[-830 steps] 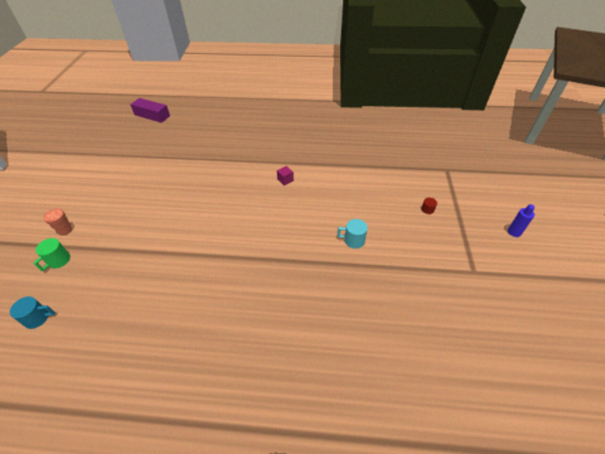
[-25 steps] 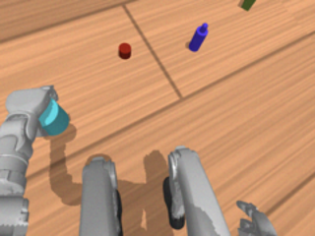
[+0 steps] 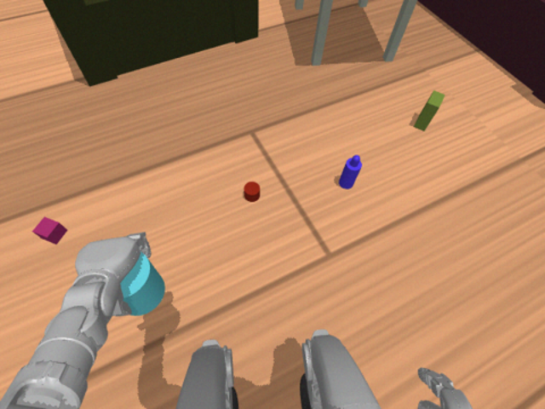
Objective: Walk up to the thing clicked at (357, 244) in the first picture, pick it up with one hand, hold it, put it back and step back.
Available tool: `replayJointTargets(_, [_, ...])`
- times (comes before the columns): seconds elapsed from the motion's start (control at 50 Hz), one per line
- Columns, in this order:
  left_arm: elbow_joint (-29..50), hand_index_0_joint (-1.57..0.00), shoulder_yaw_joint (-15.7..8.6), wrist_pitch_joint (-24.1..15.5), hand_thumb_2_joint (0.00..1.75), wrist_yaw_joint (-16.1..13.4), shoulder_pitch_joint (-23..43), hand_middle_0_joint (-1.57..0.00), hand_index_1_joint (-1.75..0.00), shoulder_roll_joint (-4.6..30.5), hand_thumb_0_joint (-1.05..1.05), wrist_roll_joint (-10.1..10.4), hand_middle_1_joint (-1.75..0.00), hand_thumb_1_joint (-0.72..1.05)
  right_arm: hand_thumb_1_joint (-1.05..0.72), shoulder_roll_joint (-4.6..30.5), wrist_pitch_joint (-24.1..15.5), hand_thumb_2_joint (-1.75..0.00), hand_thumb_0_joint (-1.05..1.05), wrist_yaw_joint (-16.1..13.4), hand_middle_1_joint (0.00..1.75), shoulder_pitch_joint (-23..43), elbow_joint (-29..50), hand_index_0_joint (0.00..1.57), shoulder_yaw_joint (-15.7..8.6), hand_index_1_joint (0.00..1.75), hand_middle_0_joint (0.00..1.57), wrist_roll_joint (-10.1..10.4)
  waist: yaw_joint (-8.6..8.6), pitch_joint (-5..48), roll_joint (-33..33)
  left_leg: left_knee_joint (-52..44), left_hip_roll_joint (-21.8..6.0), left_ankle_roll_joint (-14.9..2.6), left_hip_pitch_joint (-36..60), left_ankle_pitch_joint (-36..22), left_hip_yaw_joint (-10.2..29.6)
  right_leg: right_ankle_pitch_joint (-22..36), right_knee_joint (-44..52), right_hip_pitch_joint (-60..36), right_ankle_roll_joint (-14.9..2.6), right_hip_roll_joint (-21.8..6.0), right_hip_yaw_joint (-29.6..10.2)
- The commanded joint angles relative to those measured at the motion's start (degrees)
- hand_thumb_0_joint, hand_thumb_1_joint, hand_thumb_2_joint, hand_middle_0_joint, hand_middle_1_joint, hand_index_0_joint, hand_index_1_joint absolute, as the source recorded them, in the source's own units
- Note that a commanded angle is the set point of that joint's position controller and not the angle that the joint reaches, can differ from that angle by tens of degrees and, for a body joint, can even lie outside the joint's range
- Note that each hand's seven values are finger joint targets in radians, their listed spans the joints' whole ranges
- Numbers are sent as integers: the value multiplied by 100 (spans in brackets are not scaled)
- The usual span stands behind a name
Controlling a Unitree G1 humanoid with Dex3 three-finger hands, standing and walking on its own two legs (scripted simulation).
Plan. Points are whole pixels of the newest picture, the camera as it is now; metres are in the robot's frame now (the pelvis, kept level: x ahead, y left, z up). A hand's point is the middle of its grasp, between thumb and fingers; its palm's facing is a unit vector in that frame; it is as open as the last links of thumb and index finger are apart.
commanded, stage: lift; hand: left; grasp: from above
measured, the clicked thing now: (123, 287) +0.34 +0.25 -0.14
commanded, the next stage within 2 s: hold in 0.56 s
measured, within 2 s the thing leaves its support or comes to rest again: neither
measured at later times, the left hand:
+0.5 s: hand (109, 256) +0.35 +0.22 +0.00, palm faces -0.46 -0.07 -0.88, open 11.4 cm
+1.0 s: hand (96, 242) +0.35 +0.22 +0.05, palm faces -0.46 -0.06 -0.89, open 11.4 cm
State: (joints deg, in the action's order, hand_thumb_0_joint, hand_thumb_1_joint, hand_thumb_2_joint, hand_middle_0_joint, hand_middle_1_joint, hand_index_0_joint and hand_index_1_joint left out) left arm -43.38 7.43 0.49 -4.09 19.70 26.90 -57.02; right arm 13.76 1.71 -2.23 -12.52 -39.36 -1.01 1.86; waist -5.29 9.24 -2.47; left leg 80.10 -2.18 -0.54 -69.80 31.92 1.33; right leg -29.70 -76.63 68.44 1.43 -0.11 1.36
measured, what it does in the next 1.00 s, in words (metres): rises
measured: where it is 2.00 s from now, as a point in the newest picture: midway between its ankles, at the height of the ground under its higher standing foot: outside the picture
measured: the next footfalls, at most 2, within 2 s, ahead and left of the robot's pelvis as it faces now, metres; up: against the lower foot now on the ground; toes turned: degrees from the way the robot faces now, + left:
none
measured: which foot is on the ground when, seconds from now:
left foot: down 0.00-1.00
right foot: down 0.00-1.00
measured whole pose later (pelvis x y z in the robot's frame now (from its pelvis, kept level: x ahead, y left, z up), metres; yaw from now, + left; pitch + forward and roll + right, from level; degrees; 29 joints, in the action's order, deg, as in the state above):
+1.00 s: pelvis +0.05 -0.01 +0.12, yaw +0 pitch +7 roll -1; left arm -45.2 12.0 2.4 -6.5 15.3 21.6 -57.8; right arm 14.8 1.7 -2.3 -13.7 -41.2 -3.1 2.2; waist -2.4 3.3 -1.8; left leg 39.9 -1.5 0.1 -26.5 20.0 -1.2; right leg -18.5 -38.4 26.5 1.0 -0.5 -0.2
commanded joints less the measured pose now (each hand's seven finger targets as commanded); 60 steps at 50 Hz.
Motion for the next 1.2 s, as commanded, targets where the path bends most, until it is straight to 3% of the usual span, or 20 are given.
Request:
replayJointTargets(0.0, [1036, -82, -457, -119, 116, -495, 1778, -81, -109, 1112, 0, -40, -110, 46, -90, 916, -288, -90, 0, -109, 30, -357, 403, 20, -335, 30, 20, 2, 9, 2024, -342, -1854, 183, -37, 2248, -742, 103, 691, 1641, -1609, -236, 178, -26])
replayJointTargets(0.02, [1085, -81, -552, -132, 116, -576, 1830, -80, -107, 1226, 0, -72, -108, 45, -90, 946, -314, -90, 0, -115, 30, -332, 383, 20, -355, 30, 20, -2, 72, 2056, -376, -1996, 183, -27, 2441, -729, 102, 680, 1751, -1753, -234, 186, -37])
replayJointTargets(0.08, [1095, -82, -350, -119, 118, -743, 2123, -81, -109, 1030, 0, -179, -110, 45, -90, 912, -390, -90, 0, -125, 30, -339, 283, 20, -330, 30, 20, -39, 12, 1947, -563, -2297, 176, 7, 2806, -825, 89, 792, 1970, -1885, -238, 214, -16])
replayJointTargets(0.1, [1025, -82, -388, -87, 116, -809, 2073, -81, -108, 1069, 0, -212, -109, 47, -90, 940, -399, -90, 0, -128, 30, -350, 271, 20, -349, 30, 20, -42, 46, 1975, -536, -2404, 169, 19, 3043, -940, 63, 889, 2072, -2010, -243, 211, -4])
replayJointTargets(0.14, [1028, -82, -274, -28, 118, -890, 2037, -81, -107, 920, 0, -189, -108, 46, -90, 924, -418, -90, 0, -128, 30, -377, 225, 20, -350, 30, 20, -34, 48, 1874, -529, -2599, 163, 44, 3278, -1115, 68, 1015, 2253, -2192, -244, 219, 0])
replayJointTargets(0.2, [1064, -81, -335, 86, 119, -978, 1983, -80, -109, 1012, 0, -140, -109, 45, -90, 946, -402, -90, 0, -127, 30, -388, 218, 20, -366, 30, 20, -46, 114, 1953, -402, -2786, 202, 41, 3599, -1554, 8, 1368, 2554, -2652, -235, 211, -16])
replayJointTargets(0.22, [1042, -81, -228, 133, 119, -980, 1924, -81, -108, 880, 0, -114, -108, 44, -90, 917, -387, -90, 0, -123, 30, -373, 219, 20, -349, 30, 20, -49, 99, 1852, -349, -2864, 207, 39, 3694, -1659, -15, 1475, 2650, -2782, -230, 203, -17])
replayJointTargets(0.28, [808, -83, -298, 224, 119, -955, 1931, -84, -105, 953, 0, -86, -105, 46, -90, 949, -360, -90, 0, -114, 30, -390, 184, 20, -371, 30, 20, -52, 119, 1738, -328, -3039, 215, 55, 3905, -1946, -50, 1721, 2851, -3017, -213, 188, -23])
replayJointTargets(0.38, [535, -80, -142, 238, 111, -825, 1630, -80, -101, 671, 0, -53, -101, 42, -90, 901, -316, -90, 0, -82, 30, -332, 258, 20, -377, 30, 20, -40, 166, 1397, -222, -3405, 237, 48, 4095, -2023, -89, 1784, 3243, -3365, -206, 186, -64])
replayJointTargets(0.44, [541, -80, -174, 208, 110, -730, 1581, -80, -99, 727, 0, -29, -99, 41, -90, 918, -293, -90, 0, -64, 30, -311, 321, 20, -401, 30, 20, -25, 247, 1378, -163, -3613, 239, 50, 4314, -2184, -99, 1893, 3420, -3637, -208, 189, -63])
replayJointTargets(0.48, [650, -81, -92, 188, 111, -678, 1565, -80, -101, 596, 0, -1, -102, 43, -90, 872, -272, -90, 0, -57, 30, -287, 365, 20, -400, 30, 20, -26, 227, 1345, -134, -3697, 264, 35, 4383, -2260, -134, 2000, 3564, -3842, -193, 179, -103])
replayJointTargets(0.6, [955, -84, -162, 120, 113, -711, 1571, -84, -101, 691, 0, -62, -102, 46, -90, 902, -227, -90, 0, -65, 30, -251, 405, 20, -425, 30, 20, -3, 269, 1330, -111, -3971, 265, 56, 4832, -2532, -148, 2208, 3805, -4085, -198, 175, -88])
replayJointTargets(0.62, [1041, -83, -120, 111, 110, -713, 1611, -82, -100, 625, 0, -55, -101, 45, -90, 893, -232, -90, 0, -64, 30, -262, 404, 20, -419, 30, 20, -7, 190, 1339, -151, -4002, 250, 72, 4901, -2585, -134, 2222, 3810, -4042, -211, 180, -85])
replayJointTargets(0.64, [1120, -83, -183, 110, 112, -730, 1621, -83, -100, 735, 0, -85, -101, 45, -90, 922, -227, -90, 0, -67, 30, -259, 413, 20, -426, 30, 20, -1, 253, 1356, -143, -4065, 245, 82, 4991, -2647, -113, 2248, 3841, -4118, -214, 184, -63])
replayJointTargets(0.74, [1294, -83, -202, 97, 108, -710, 1747, -82, -99, 880, 0, -199, -101, 46, -90, 945, -214, -90, 0, -91, 30, -197, 392, 20, -449, 30, 20, 13, 228, 1403, -106, -4129, 311, 41, 5166, -2862, -218, 2594, 4048, -4448, -174, 135, -161])
replayJointTargets(0.86, [1086, -83, -136, 170, 108, -631, 1603, -81, -100, 707, 0, -97, -102, 46, -90, 980, -202, -90, 0, -62, 30, -190, 372, 20, -482, 30, 20, 18, 239, 1211, -58, -4371, 264, 87, 5452, -3086, -173, 2660, 4212, -4605, -188, 170, -83])
replayJointTargets(0.98, [1044, -82, -83, 118, 108, -363, 1481, -80, -100, 727, 0, -64, -102, 44, -90, 943, -190, -90, 0, -45, 30, 9, 498, 20, -458, 30, 20, 45, 330, 857, 33, -4609, 314, 39, 5332, -2756, -220, 2448, 4454, -4777, -170, 149, -133])
replayJointTargets(1.08, [1293, -82, -91, 77, 111, -214, 1363, -80, -102, 699, 0, -36, -104, 44, -90, 944, -164, -90, 0, -32, 30, 14, 612, 20, -462, 30, 20, 52, 357, 959, -32, -4700, 301, 52, 5557, -3057, -232, 2689, 4501, -4950, -190, 166, -137])
replayJointTargets(1.14, [1458, -82, -250, 59, 112, -226, 1436, -80, -102, 917, 0, -80, -103, 44, -90, 977, -141, -90, 0, -39, 30, 26, 610, 20, -473, 30, 20, 52, 392, 1099, -95, -4727, 286, 62, 5745, -3359, -231, 2921, 4503, -5075, -196, 171, -125])
replayJointTargets(1.18, [1525, -80, -152, 56, 112, -250, 1473, -79, -101, 777, 0, -94, -102, 41, -90, 959, -140, -90, 0, -29, 30, -8, 589, 20, -466, 30, 20, 44, 339, 1050, -97, -4749, 252, 70, 5817, -3466, -217, 2959, 4505, -5027, -202, 190, -111])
